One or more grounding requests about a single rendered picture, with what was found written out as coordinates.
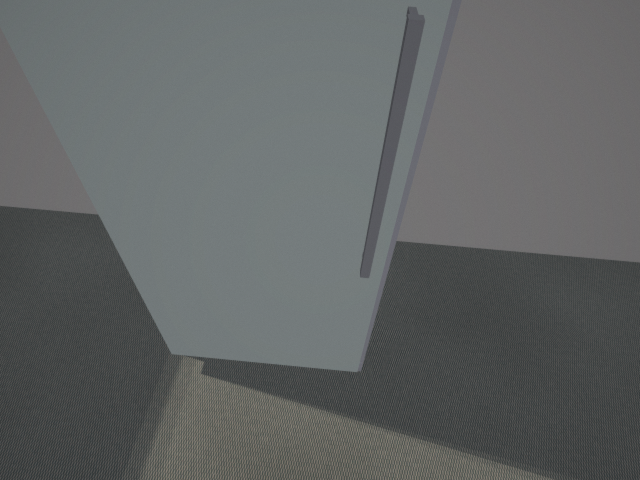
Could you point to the handle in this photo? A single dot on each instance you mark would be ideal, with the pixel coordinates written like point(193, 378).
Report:
point(406, 66)

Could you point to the fridge door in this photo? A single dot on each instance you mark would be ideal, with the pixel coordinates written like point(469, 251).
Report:
point(231, 149)

